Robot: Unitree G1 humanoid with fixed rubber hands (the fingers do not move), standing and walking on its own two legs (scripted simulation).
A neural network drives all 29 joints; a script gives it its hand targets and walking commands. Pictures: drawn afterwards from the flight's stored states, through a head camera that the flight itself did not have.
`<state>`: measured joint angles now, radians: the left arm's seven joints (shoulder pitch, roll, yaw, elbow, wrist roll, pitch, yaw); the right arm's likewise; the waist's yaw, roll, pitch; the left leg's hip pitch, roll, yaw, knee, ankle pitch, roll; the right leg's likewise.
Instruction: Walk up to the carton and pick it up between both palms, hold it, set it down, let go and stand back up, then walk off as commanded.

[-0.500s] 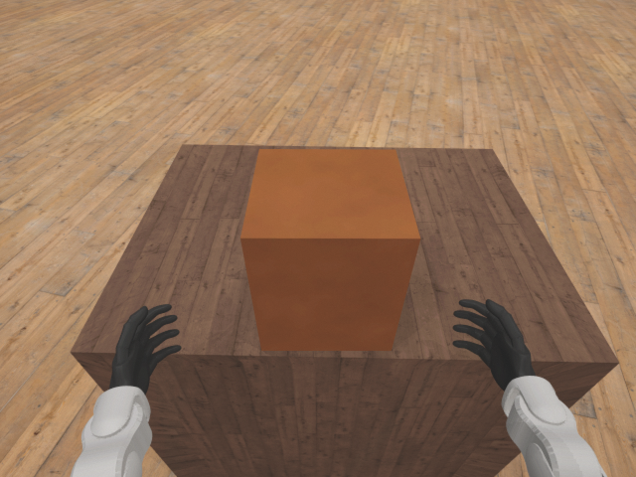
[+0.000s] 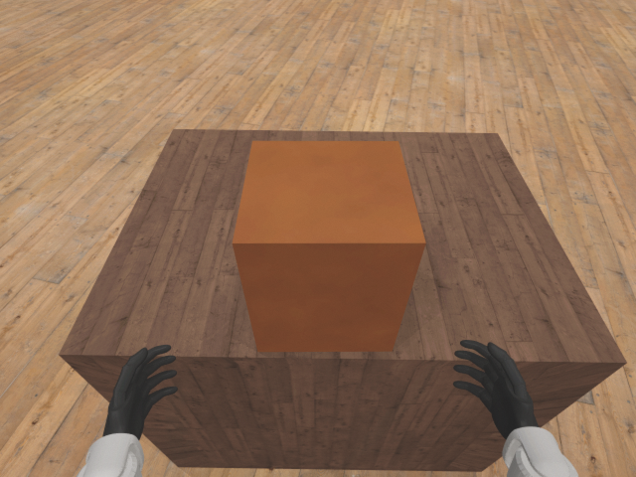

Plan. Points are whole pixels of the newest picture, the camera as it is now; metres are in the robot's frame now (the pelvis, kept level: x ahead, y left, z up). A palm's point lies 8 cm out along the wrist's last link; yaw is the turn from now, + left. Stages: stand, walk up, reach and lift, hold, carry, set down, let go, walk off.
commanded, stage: set down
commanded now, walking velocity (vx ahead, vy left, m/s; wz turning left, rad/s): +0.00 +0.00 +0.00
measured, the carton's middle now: (325, 250) +0.43 +0.03 +0.04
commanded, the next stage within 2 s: let go in 0.50 s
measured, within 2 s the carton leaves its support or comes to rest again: neither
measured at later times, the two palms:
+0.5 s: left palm (139, 452) +0.17 +0.25 -0.05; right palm (523, 451) +0.18 -0.22 -0.05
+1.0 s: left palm (147, 461) +0.17 +0.25 -0.07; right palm out of the picture +0.16 -0.24 -0.08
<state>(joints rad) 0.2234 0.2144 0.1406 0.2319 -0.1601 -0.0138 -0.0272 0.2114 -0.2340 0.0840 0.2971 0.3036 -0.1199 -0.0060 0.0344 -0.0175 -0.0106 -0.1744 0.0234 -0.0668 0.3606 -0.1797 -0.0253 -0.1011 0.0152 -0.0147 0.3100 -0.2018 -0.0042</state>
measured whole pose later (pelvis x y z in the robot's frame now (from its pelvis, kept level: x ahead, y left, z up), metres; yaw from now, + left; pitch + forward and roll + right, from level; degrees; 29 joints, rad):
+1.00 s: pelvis +0.02 +0.00 +0.00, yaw +0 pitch -1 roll -1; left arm 0.25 0.21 0.11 0.46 -0.05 0.08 -0.03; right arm 0.22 -0.23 0.03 0.73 0.17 -0.23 -0.01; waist 0.00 -0.02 0.00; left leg -0.15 0.02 -0.07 0.37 -0.22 -0.03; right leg -0.07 0.02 -0.01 0.31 -0.23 0.00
